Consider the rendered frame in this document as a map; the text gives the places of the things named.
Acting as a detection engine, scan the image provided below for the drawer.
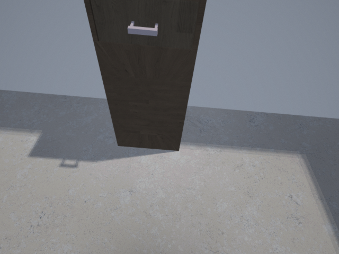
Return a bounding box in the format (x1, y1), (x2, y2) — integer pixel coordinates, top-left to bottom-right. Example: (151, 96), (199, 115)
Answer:
(91, 0), (199, 49)

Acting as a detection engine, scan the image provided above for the handle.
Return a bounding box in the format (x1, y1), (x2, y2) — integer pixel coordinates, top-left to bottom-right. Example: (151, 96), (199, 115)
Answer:
(128, 21), (158, 36)

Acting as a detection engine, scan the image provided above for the cabinet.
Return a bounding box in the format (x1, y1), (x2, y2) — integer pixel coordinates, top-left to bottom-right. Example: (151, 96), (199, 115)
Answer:
(84, 0), (207, 151)

